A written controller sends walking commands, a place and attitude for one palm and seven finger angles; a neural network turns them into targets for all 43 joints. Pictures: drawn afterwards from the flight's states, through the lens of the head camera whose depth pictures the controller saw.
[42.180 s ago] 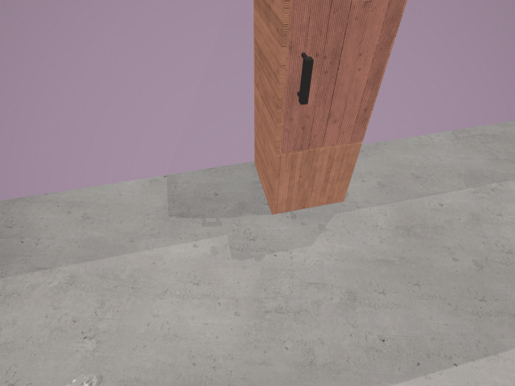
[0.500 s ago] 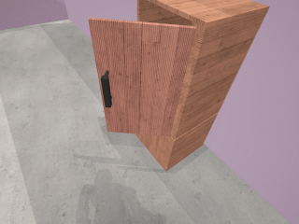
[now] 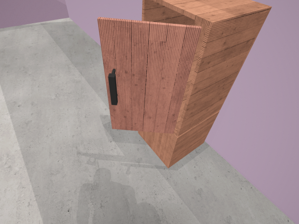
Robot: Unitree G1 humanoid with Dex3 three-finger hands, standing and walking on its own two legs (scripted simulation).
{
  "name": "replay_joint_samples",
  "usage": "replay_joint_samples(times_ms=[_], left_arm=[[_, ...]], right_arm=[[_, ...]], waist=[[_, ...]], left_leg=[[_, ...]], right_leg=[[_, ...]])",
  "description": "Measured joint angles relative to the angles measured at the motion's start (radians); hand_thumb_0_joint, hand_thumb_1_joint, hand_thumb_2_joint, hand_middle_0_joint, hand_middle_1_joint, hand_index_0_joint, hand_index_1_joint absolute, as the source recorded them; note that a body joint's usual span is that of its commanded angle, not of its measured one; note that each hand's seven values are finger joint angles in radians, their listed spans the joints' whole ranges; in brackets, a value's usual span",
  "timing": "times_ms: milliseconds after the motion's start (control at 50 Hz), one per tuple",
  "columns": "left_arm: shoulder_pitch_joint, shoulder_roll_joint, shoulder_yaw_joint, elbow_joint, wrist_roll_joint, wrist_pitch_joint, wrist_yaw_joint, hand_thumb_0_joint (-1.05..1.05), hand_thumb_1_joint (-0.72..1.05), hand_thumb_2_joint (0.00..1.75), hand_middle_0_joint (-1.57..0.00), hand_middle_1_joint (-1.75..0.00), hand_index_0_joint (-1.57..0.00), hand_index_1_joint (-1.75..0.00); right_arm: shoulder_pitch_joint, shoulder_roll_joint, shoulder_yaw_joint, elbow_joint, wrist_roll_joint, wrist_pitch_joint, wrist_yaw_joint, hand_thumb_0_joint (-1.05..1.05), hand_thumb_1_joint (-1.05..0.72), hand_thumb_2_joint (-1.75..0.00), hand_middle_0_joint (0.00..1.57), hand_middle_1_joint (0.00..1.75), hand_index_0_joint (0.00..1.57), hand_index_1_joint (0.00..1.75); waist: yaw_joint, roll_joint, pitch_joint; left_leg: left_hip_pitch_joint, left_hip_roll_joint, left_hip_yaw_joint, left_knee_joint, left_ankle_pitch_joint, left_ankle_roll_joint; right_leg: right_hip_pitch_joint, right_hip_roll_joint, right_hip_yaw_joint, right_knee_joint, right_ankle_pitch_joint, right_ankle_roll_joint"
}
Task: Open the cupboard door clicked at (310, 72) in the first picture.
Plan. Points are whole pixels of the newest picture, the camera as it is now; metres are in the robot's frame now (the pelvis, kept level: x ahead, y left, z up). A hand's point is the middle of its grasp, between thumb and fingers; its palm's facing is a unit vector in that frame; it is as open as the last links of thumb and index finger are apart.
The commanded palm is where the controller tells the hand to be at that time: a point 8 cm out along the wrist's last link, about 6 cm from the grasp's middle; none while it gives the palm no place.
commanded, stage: shuffle to correct the standing spot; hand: left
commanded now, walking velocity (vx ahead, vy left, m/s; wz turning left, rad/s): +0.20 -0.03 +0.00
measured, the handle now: (114, 87) +0.64 +0.19 -0.02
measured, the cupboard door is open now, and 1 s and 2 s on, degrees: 50 50 50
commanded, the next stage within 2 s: come to a stop and stand still in 0.46 s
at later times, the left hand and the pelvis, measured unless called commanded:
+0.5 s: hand out of the picture +0.01 +0.15 -0.19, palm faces +0.07 -0.99 -0.09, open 7.4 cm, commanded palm none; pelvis +0.06 +0.01 -0.01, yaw +0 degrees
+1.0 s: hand (99, 217) +0.18 +0.16 -0.18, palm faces +0.05 -0.98 -0.21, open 7.3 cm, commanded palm none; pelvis +0.11 -0.02 -0.01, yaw +1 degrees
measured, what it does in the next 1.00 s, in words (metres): walks ahead: right foot, then left foot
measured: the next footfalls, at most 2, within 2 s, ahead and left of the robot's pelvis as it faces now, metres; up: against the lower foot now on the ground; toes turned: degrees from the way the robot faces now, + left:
right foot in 0.18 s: +0.05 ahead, -0.14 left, +0.00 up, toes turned -5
left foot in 0.48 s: +0.15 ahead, +0.11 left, +0.00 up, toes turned +5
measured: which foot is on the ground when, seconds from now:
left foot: down 0.00-0.18, up 0.20-0.46, down 0.48-1.00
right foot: up 0.00-0.16, down 0.18-0.48, up 0.50-0.74, down 0.76-1.00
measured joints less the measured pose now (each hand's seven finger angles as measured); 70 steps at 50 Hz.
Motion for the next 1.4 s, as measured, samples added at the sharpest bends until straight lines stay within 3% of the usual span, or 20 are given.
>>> replay_joint_samples(times_ms=[160,180,240,300,360,460,480,500,540,580,620,700,760,900,1060,1100,1220,1400], left_arm=[[-0.065,0.021,0.012,-0.031,-0.001,-0.007,0.008,0.03,0.95,0.90,-0.20,-0.30,-0.19,-0.30],[-0.063,0.025,0.013,-0.040,-0.002,-0.016,0.008,0.03,0.94,0.90,-0.20,-0.30,-0.19,-0.30],[-0.052,0.016,0.019,-0.048,-0.004,-0.038,0.021,0.02,0.93,0.90,-0.20,-0.30,-0.19,-0.30],[-0.010,0.002,0.014,-0.033,-0.008,-0.049,0.027,0.01,0.92,0.90,-0.20,-0.30,-0.19,-0.30],[0.021,-0.007,0.005,-0.006,-0.004,-0.050,0.022,0.01,0.91,0.90,-0.20,-0.30,-0.19,-0.30],[0.049,-0.009,0.001,0.019,-0.002,-0.038,0.002,0.01,0.91,0.90,-0.20,-0.30,-0.20,-0.30],[0.061,-0.014,0.001,0.017,-0.003,-0.034,-0.002,0.01,0.91,0.90,-0.20,-0.30,-0.20,-0.30],[0.064,-0.016,0.001,0.016,-0.005,-0.028,-0.005,0.01,0.90,0.90,-0.20,-0.30,-0.20,-0.30],[0.047,0.001,0.006,0.018,-0.004,-0.011,-0.010,0.01,0.90,0.90,-0.20,-0.30,-0.20,-0.30],[0.018,0.019,0.010,0.018,0.001,-0.004,-0.011,0.01,0.91,0.90,-0.20,-0.30,-0.20,-0.30],[-0.015,0.032,0.015,0.008,0.002,-0.008,-0.012,0.01,0.91,0.90,-0.20,-0.30,-0.20,-0.30],[-0.080,0.035,0.011,-0.028,-0.005,-0.019,0.006,0.01,0.92,0.90,-0.20,-0.30,-0.19,-0.30],[-0.101,0.052,0.006,-0.044,-0.012,-0.033,0.015,0.02,0.93,0.90,-0.20,-0.30,-0.19,-0.30],[-0.149,0.035,-0.007,-0.039,-0.016,-0.011,0.028,0.01,0.94,0.90,-0.20,-0.30,-0.20,-0.30],[-0.196,0.039,0.011,-0.086,-0.017,0.025,0.028,0.01,0.92,0.90,-0.20,-0.30,-0.20,-0.30],[-0.187,0.037,-0.005,-0.088,-0.021,0.014,0.039,0.01,0.92,0.90,-0.20,-0.30,-0.20,-0.30],[-0.121,0.044,-0.021,-0.062,-0.011,0.029,0.026,0.01,0.91,0.90,-0.20,-0.30,-0.20,-0.30],[-0.072,0.051,-0.022,-0.040,-0.014,0.005,0.019,0.01,0.91,0.90,-0.20,-0.30,-0.20,-0.30]], right_arm=[[0.011,0.013,-0.007,0.014,-0.008,0.007,0.003,0.00,-0.91,-0.89,0.20,0.30,0.20,0.30],[0.014,0.014,-0.008,0.015,-0.007,0.011,0.005,0.00,-0.91,-0.89,0.20,0.30,0.20,0.30],[-0.001,0.003,-0.014,0.020,-0.005,0.036,0.014,0.00,-0.91,-0.89,0.20,0.30,0.20,0.30],[-0.026,-0.018,-0.025,0.006,-0.006,0.047,0.028,0.01,-0.91,-0.89,0.20,0.30,0.20,0.30],[-0.049,-0.031,-0.034,-0.027,-0.002,0.039,0.035,0.01,-0.91,-0.89,0.20,0.30,0.20,0.30],[-0.074,-0.046,-0.033,-0.070,0.002,0.007,0.029,0.01,-0.91,-0.89,0.20,0.30,0.20,0.30],[-0.072,-0.056,-0.030,-0.081,0.001,-0.004,0.026,0.00,-0.91,-0.89,0.20,0.30,0.20,0.30],[-0.074,-0.062,-0.030,-0.088,-0.003,-0.015,0.019,0.00,-0.91,-0.89,0.20,0.30,0.20,0.30],[-0.090,-0.046,-0.025,-0.089,-0.009,-0.019,0.009,0.00,-0.91,-0.89,0.20,0.30,0.20,0.30],[-0.086,-0.027,-0.018,-0.084,-0.010,-0.020,0.004,0.00,-0.91,-0.89,0.20,0.30,0.20,0.30],[-0.075,-0.010,-0.009,-0.071,-0.010,-0.023,-0.001,0.00,-0.91,-0.89,0.20,0.30,0.20,0.30],[-0.063,0.000,0.006,-0.039,-0.010,-0.011,-0.014,0.01,-0.93,-0.89,0.20,0.30,0.20,0.30],[-0.063,0.008,0.013,-0.026,-0.002,0.008,-0.014,0.01,-0.93,-0.89,0.20,0.30,0.20,0.30],[-0.098,-0.015,-0.007,-0.024,0.013,0.054,-0.009,0.01,-0.92,-0.89,0.20,0.30,0.20,0.30],[-0.111,-0.022,-0.017,-0.049,0.004,0.061,-0.009,0.00,-0.92,-0.89,0.20,0.30,0.20,0.30],[-0.117,-0.038,-0.017,-0.075,0.009,0.064,-0.002,0.00,-0.91,-0.89,0.20,0.30,0.20,0.30],[-0.099,-0.070,-0.019,-0.165,-0.003,0.050,0.010,0.00,-0.91,-0.89,0.20,0.30,0.20,0.30],[-0.087,-0.089,0.001,-0.135,-0.004,0.043,0.012,0.01,-0.92,-0.89,0.20,0.30,0.20,0.30]], waist=[[-0.039,0.037,-0.013],[-0.037,0.031,-0.015],[-0.012,0.035,-0.006],[-0.013,0.032,-0.009],[-0.021,0.016,-0.006],[0.000,-0.015,0.010],[0.005,-0.003,0.007],[0.001,0.005,0.007],[-0.003,-0.023,0.022],[-0.007,-0.038,0.022],[-0.007,-0.038,0.020],[-0.006,-0.007,0.032],[-0.005,-0.013,0.042],[-0.033,0.036,0.049],[-0.004,-0.009,0.071],[0.001,0.008,0.074],[-0.026,0.055,0.032],[-0.005,0.092,0.021]], left_leg=[[0.011,0.013,0.001,-0.025,0.003,-0.015],[-0.003,0.009,0.003,0.009,-0.032,-0.021],[-0.098,0.015,-0.016,0.259,-0.227,-0.043],[-0.200,0.039,-0.032,0.490,-0.194,-0.055],[-0.232,0.072,-0.032,0.494,-0.144,-0.069],[-0.115,0.086,-0.017,0.204,-0.130,-0.082],[-0.076,0.090,-0.028,0.135,-0.155,-0.077],[-0.078,0.093,-0.035,0.115,-0.078,-0.072],[-0.094,0.077,-0.021,0.166,-0.057,-0.069],[-0.077,0.064,-0.014,0.149,-0.076,-0.069],[-0.044,0.054,-0.017,0.091,-0.061,-0.078],[0.015,0.058,-0.030,0.022,-0.039,-0.091],[0.024,0.050,-0.022,0.074,-0.084,-0.110],[0.019,0.066,-0.043,0.163,-0.197,-0.120],[0.040,0.044,-0.026,0.111,-0.123,-0.102],[0.016,0.054,-0.023,0.149,-0.136,-0.101],[0.010,0.036,-0.010,0.168,-0.153,-0.085],[0.056,0.022,-0.010,0.075,-0.115,-0.086]], right_leg=[[0.180,0.022,-0.029,-0.395,-0.062,-0.010],[0.225,0.022,-0.024,-0.473,-0.077,-0.019],[0.248,0.030,-0.021,-0.530,0.062,-0.017],[0.290,0.035,-0.024,-0.592,0.090,-0.004],[0.330,0.032,-0.029,-0.645,0.104,0.013],[0.331,0.010,-0.025,-0.570,0.033,0.031],[0.309,0.016,-0.025,-0.513,-0.005,0.027],[0.270,0.016,-0.028,-0.423,-0.065,0.017],[0.168,0.003,0.000,-0.188,-0.143,-0.003],[0.066,0.000,0.011,0.001,-0.116,-0.013],[0.001,-0.009,0.005,0.060,-0.054,-0.005],[0.016,-0.010,-0.009,-0.170,0.011,0.027],[0.107,-0.014,0.006,-0.426,0.157,0.040],[0.133,0.008,-0.012,-0.422,0.093,0.012],[0.125,-0.006,-0.003,-0.421,0.103,0.026],[0.114,0.000,-0.004,-0.418,0.125,0.021],[0.095,-0.013,0.018,-0.373,0.076,0.027],[0.129,-0.006,0.043,-0.437,0.109,0.037]])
